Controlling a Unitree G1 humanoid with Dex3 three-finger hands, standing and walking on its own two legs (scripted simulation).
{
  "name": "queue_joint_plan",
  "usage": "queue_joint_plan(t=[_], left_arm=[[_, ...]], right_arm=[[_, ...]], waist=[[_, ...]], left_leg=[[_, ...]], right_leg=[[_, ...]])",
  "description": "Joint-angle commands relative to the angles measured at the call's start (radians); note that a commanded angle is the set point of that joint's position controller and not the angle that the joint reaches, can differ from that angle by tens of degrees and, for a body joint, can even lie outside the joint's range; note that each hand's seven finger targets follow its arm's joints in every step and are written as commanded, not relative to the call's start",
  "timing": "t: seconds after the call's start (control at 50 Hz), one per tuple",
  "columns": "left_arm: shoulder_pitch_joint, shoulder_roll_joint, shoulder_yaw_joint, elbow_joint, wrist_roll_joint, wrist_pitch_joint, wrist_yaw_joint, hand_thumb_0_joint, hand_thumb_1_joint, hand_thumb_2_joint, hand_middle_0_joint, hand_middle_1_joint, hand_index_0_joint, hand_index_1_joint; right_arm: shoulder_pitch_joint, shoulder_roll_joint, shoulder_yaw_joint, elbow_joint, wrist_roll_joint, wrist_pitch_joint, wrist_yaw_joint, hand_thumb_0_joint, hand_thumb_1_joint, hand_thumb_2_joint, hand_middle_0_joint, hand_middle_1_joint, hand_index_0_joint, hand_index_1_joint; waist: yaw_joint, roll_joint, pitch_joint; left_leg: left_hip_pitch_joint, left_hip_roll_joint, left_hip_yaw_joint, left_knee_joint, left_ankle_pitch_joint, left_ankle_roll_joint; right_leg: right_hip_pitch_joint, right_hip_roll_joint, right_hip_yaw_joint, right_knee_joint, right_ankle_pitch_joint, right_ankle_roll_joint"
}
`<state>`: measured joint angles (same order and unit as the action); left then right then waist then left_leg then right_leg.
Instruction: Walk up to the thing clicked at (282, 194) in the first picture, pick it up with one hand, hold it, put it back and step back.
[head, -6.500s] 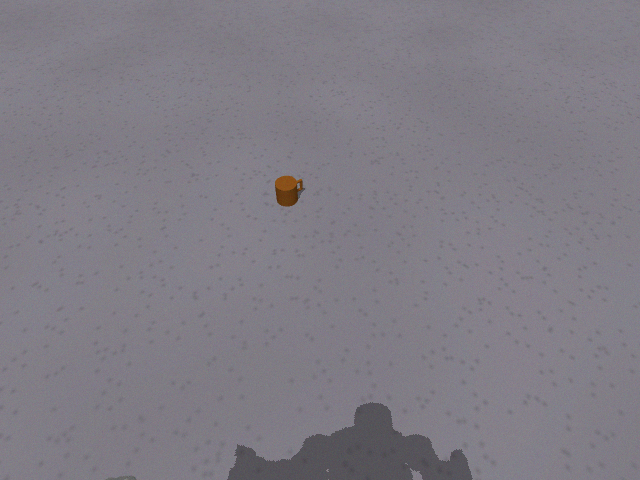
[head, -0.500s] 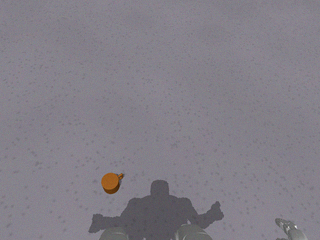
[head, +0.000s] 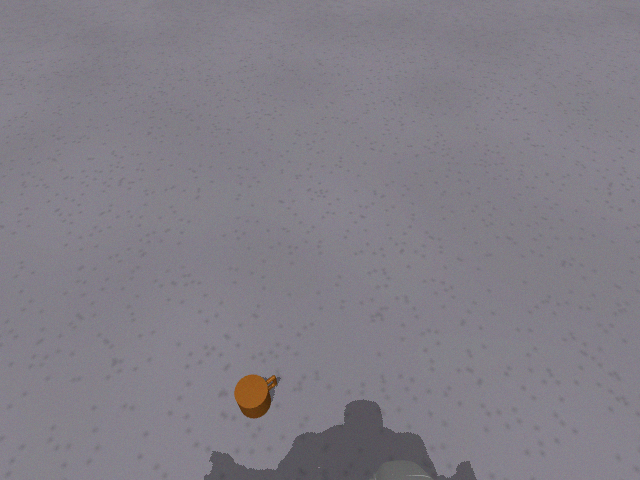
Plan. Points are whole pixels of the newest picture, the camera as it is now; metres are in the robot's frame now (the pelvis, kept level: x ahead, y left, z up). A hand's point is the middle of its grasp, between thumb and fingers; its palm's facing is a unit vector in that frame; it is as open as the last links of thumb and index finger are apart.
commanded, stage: walk up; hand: left
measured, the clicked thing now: (258, 392) +0.45 +0.18 -0.71
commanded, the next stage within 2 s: none
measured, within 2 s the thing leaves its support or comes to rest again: neither
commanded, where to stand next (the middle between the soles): +0.06 -0.04 m, yaw -1 degrees
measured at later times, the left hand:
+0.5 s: hand (187, 475) +0.16 +0.19 -0.16, palm faces -0.05 -0.94 -0.33, open 7.4 cm
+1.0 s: hand out of the picture -0.09 +0.26 -0.14, palm faces -0.03 -0.93 -0.38, open 7.4 cm
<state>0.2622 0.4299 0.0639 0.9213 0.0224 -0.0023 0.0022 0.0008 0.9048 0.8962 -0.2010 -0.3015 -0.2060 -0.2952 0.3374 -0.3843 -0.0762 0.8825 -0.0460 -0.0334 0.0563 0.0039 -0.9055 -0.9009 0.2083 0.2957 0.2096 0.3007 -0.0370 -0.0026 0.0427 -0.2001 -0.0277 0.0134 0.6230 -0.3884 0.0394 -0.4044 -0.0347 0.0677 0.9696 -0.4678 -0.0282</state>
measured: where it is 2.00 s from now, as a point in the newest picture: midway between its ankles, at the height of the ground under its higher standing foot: outside the picture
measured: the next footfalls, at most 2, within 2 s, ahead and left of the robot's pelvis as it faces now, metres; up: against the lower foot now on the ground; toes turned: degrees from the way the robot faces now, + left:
right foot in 0.34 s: +0.18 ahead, -0.14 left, +0.00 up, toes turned +0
left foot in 0.68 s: +0.01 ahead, +0.07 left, +0.00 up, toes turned +1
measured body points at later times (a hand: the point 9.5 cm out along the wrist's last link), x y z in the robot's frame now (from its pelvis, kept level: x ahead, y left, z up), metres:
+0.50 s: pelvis +0.02 -0.04 -0.01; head +0.12 -0.04 +0.43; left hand +0.16 +0.24 -0.13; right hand +0.14 -0.35 -0.13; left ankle -0.04 +0.10 -0.64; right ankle +0.14 -0.14 -0.72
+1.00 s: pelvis -0.10 -0.04 +0.02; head -0.07 -0.01 +0.46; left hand -0.09 +0.31 -0.12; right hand -0.02 -0.36 -0.07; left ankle -0.04 +0.07 -0.72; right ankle -0.15 -0.17 -0.66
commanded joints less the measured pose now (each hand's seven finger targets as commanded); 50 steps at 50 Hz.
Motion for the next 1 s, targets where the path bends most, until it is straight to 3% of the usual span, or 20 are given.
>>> queue_joint_plan(t=[0.0,0.08,0.14,0.26,0.3,0.32,0.34,0.36,0.42,0.48,0.6,0.66,0.68,0.7,0.72,0.74,0.78,0.82,0.88,0.98], left_arm=[[-0.129,0.197,0.052,-0.133,-0.001,-0.054,-0.016,0.0,0.9,0.9,-0.2,-0.3,-0.2,-0.3],[-0.068,0.146,0.05,-0.115,-0.013,0.009,-0.025,0.0,0.9,0.9,-0.2,-0.3,-0.2,-0.3],[-0.084,0.119,0.042,-0.134,-0.036,0.042,-0.01,0.0,0.9,0.9,-0.2,-0.3,-0.2,-0.3],[-0.13,0.134,0.033,-0.122,-0.023,0.03,-0.003,0.0,0.9,0.9,-0.2,-0.3,-0.2,-0.3],[-0.08,0.183,0.048,-0.106,-0.006,0.02,-0.002,0.0,0.9,0.9,-0.2,-0.3,-0.2,-0.3],[-0.058,0.246,0.068,-0.115,0.007,0.016,0.003,0.0,0.9,0.9,-0.2,-0.3,-0.2,-0.3],[-0.073,0.242,0.067,-0.148,0.006,0.016,0.007,0.0,0.9,0.9,-0.2,-0.3,-0.2,-0.3],[-0.092,0.242,0.066,-0.168,0.005,0.019,0.017,0.0,0.9,0.9,-0.2,-0.3,-0.2,-0.3],[-0.161,0.162,0.052,-0.209,0.0,0.037,0.025,0.0,0.9,0.9,-0.2,-0.3,-0.2,-0.3],[-0.187,0.143,0.06,-0.242,0.02,0.051,0.029,0.0,0.9,0.9,-0.2,-0.3,-0.2,-0.3],[-0.169,0.165,0.066,-0.24,0.014,0.061,0.033,0.0,0.9,0.9,-0.2,-0.3,-0.2,-0.3],[-0.225,0.183,0.064,-0.234,-0.008,0.07,0.023,0.0,0.9,0.9,-0.2,-0.3,-0.2,-0.3],[-0.215,0.155,0.056,-0.231,-0.007,0.072,0.022,0.0,0.9,0.9,-0.2,-0.3,-0.2,-0.3],[-0.206,0.104,0.044,-0.229,-0.015,0.072,0.021,0.0,0.9,0.9,-0.2,-0.3,-0.2,-0.3],[-0.254,0.166,0.077,-0.225,-0.007,0.07,0.033,0.0,0.9,0.9,-0.2,-0.3,-0.2,-0.3],[-0.23,0.211,0.092,-0.205,0.008,0.068,0.034,0.0,0.9,0.9,-0.2,-0.3,-0.2,-0.3],[-0.152,0.184,0.095,-0.132,-0.016,0.074,0.012,0.0,0.9,0.9,-0.2,-0.3,-0.2,-0.3],[-0.043,0.18,0.089,-0.096,-0.021,0.069,0.009,0.0,0.9,0.9,-0.2,-0.3,-0.2,-0.3],[0.048,0.219,0.079,-0.092,-0.005,0.009,-0.017,0.0,0.9,0.9,-0.2,-0.3,-0.2,-0.3],[-0.107,0.188,0.06,-0.133,0.011,-0.043,-0.023,0.0,0.9,0.9,-0.2,-0.3,-0.2,-0.3]], right_arm=[[0.063,-0.284,-0.07,-0.061,0.028,-0.061,-0.051,0.0,-0.9,-0.9,0.2,0.3,0.2,0.3],[0.03,-0.27,-0.055,-0.064,0.042,-0.07,-0.099,0.0,-0.9,-0.9,0.2,0.3,0.2,0.3],[-0.101,-0.231,-0.037,-0.116,0.031,-0.024,-0.114,0.0,-0.9,-0.9,0.2,0.3,0.2,0.3],[-0.114,-0.235,-0.039,-0.128,0.056,0.041,-0.103,0.0,-0.9,-0.9,0.2,0.3,0.2,0.3],[-0.074,-0.209,-0.028,-0.129,0.074,0.051,-0.099,0.0,-0.9,-0.9,0.2,0.3,0.2,0.3],[-0.026,-0.18,-0.018,-0.14,0.084,0.047,-0.1,0.0,-0.9,-0.9,0.2,0.3,0.2,0.3],[0.061,-0.131,-0.001,-0.124,0.083,0.05,-0.109,0.0,-0.9,-0.9,0.2,0.3,0.2,0.3],[0.069,-0.169,-0.018,-0.11,0.075,0.059,-0.132,0.0,-0.9,-0.9,0.2,0.3,0.2,0.3],[0.014,-0.227,-0.037,-0.1,0.073,0.057,-0.126,0.0,-0.9,-0.9,0.2,0.3,0.2,0.3],[0.005,-0.21,-0.024,-0.113,0.064,0.064,-0.125,0.0,-0.9,-0.9,0.2,0.3,0.2,0.3],[-0.01,-0.207,-0.023,-0.108,0.037,0.053,-0.119,0.0,-0.9,-0.9,0.2,0.3,0.2,0.3],[0.071,-0.21,-0.043,-0.059,0.016,0.06,-0.093,0.0,-0.9,-0.9,0.2,0.3,0.2,0.3],[0.068,-0.218,-0.048,-0.061,0.003,0.061,-0.082,0.0,-0.9,-0.9,0.2,0.3,0.2,0.3],[-0.001,-0.275,-0.054,-0.088,-0.016,0.062,-0.073,0.0,-0.9,-0.9,0.2,0.3,0.2,0.3],[-0.104,-0.4,-0.081,-0.141,-0.011,0.064,-0.065,0.0,-0.9,-0.9,0.2,0.3,0.2,0.3],[-0.255,-0.405,-0.082,-0.175,-0.011,0.053,-0.072,0.0,-0.9,-0.9,0.2,0.3,0.2,0.3],[-0.324,-0.273,-0.042,-0.189,-0.024,0.036,-0.085,0.0,-0.9,-0.9,0.2,0.3,0.2,0.3],[-0.26,-0.236,-0.04,-0.157,-0.012,0.023,-0.087,0.0,-0.9,-0.9,0.2,0.3,0.2,0.3],[-0.122,-0.269,-0.073,-0.155,-0.013,0.02,-0.037,0.0,-0.9,-0.9,0.2,0.3,0.2,0.3],[0.045,-0.293,-0.081,-0.111,-0.011,0.022,-0.029,0.0,-0.9,-0.9,0.2,0.3,0.2,0.3]], waist=[[-0.005,-0.038,0.131],[0.039,0.061,0.104],[0.061,0.168,0.118],[0.035,0.227,-0.016],[0.067,0.075,-0.115],[0.077,-0.096,-0.193],[0.055,-0.204,-0.233],[0.067,-0.261,-0.235],[0.041,-0.113,-0.245],[0.056,-0.106,-0.213],[0.066,-0.225,-0.164],[0.009,-0.15,-0.134],[0.001,-0.07,-0.107],[0.003,0.206,-0.031],[-0.039,0.355,0.025],[0.016,0.319,0.116],[0.087,0.075,0.13],[0.103,0.061,0.038],[0.008,0.237,-0.187],[-0.083,0.191,-0.062]], left_leg=[[0.251,0.32,-0.419,-0.315,0.269,0.149],[0.087,0.288,-0.181,-0.234,0.855,0.08],[-0.069,0.218,-0.051,-0.213,0.968,0.092],[0.019,0.163,-0.044,-0.037,0.673,0.078],[0.022,0.109,-0.032,0.194,0.561,0.036],[-0.075,0.02,-0.025,0.403,0.287,0.0],[-0.214,-0.088,-0.078,0.551,-0.276,-0.026],[-0.22,-0.058,-0.112,0.642,-0.355,-0.033],[-0.205,-0.053,-0.149,0.737,-0.254,-0.046],[-0.224,-0.05,-0.097,0.658,-0.173,-0.063],[-0.189,0.02,-0.072,0.251,-0.147,-0.05],[0.032,0.004,-0.023,0.027,0.043,-0.002],[0.047,0.044,-0.109,-0.037,0.027,0.027],[-0.072,0.221,-0.419,-0.217,-0.149,0.11],[-0.389,0.434,-0.688,-0.444,-0.299,0.238],[-0.546,0.496,-0.767,-0.506,-0.388,0.293],[-0.481,0.276,-0.433,-0.358,-0.158,0.154],[-0.262,0.198,-0.296,-0.33,-0.138,0.058],[0.218,0.196,-0.335,-0.344,-0.414,0.113],[0.318,0.29,-0.366,-0.286,-0.182,0.208]], right_leg=[[-0.408,-0.027,0.105,0.051,0.083,-0.01],[-0.183,0.001,0.064,0.022,0.196,0.02],[-0.044,0.068,0.021,-0.054,0.22,0.025],[0.131,0.06,-0.103,-0.392,0.323,0.001],[0.271,0.028,-0.06,-0.535,0.598,-0.032],[0.386,-0.125,0.118,-0.522,0.944,-0.103],[0.505,-0.272,0.304,-0.478,1.215,-0.195],[0.441,-0.342,0.382,-0.474,1.246,-0.314],[0.32,-0.221,0.184,-0.459,1.017,-0.252],[0.243,-0.185,0.124,-0.455,0.771,-0.239],[0.23,-0.261,0.206,-0.467,0.657,-0.239],[-0.031,-0.234,0.185,-0.469,0.252,-0.132],[-0.131,-0.183,0.16,-0.403,0.026,-0.086],[-0.284,-0.009,0.049,-0.144,-0.182,-0.033],[-0.146,0.136,0.02,0.174,-0.178,0.007],[-0.085,0.105,0.145,0.346,-0.133,0.001],[-0.114,0.155,0.191,0.434,0.026,0.004],[-0.15,0.174,0.134,0.378,0.105,0.001],[-0.211,0.118,-0.056,0.099,0.02,0.071],[-0.184,0.053,-0.027,-0.297,-0.148,0.048]])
